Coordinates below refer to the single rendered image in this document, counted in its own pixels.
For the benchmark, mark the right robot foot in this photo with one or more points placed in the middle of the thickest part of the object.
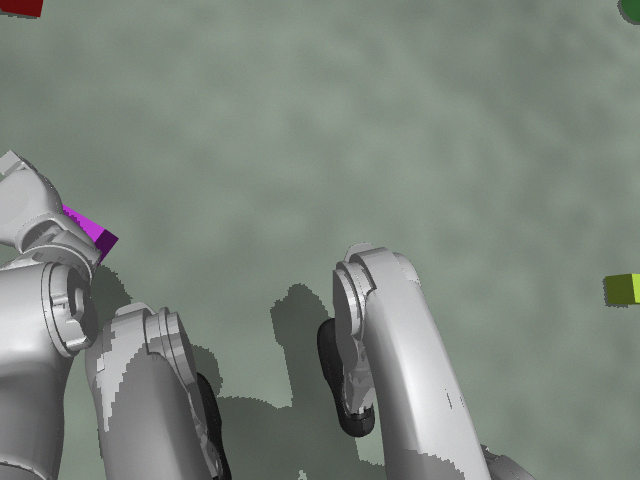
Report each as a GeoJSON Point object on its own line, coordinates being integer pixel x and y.
{"type": "Point", "coordinates": [355, 425]}

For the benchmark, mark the left robot hand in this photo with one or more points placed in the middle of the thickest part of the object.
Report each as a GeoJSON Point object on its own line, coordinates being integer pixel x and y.
{"type": "Point", "coordinates": [24, 195]}

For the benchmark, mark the left robot foot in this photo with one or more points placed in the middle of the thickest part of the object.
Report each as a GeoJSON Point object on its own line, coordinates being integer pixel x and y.
{"type": "Point", "coordinates": [214, 424]}

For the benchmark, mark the left robot arm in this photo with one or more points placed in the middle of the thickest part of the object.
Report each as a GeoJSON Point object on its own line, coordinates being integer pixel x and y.
{"type": "Point", "coordinates": [46, 317]}

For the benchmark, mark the right robot hand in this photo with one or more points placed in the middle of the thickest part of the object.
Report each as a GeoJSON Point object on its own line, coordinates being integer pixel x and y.
{"type": "Point", "coordinates": [504, 468]}

